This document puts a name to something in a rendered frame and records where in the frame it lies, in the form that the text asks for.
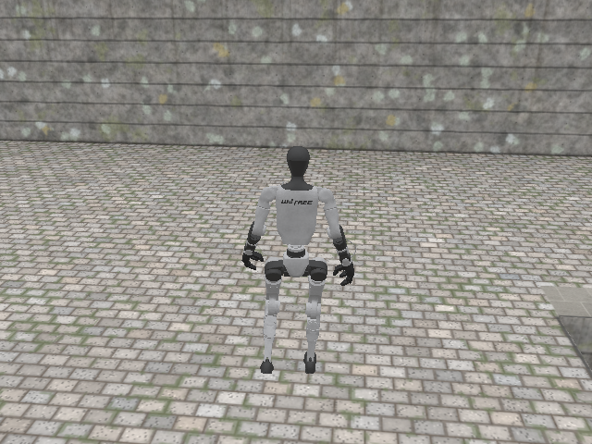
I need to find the left robot hand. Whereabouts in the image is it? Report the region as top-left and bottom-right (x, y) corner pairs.
(242, 252), (264, 270)

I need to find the right robot shin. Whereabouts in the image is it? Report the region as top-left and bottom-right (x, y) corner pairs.
(306, 303), (321, 362)

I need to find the right robot hand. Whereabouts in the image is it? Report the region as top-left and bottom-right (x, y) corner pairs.
(333, 262), (354, 286)

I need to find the robot right forearm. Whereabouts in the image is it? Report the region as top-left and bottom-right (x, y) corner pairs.
(333, 225), (352, 266)

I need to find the robot left forearm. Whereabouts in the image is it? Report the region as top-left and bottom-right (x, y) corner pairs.
(243, 221), (261, 255)

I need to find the robot left upper arm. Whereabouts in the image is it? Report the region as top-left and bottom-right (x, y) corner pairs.
(252, 186), (278, 236)

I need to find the right robot foot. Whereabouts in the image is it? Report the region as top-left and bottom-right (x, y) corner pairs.
(303, 352), (316, 374)

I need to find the robot right upper arm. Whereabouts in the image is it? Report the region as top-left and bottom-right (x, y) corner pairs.
(316, 187), (342, 240)

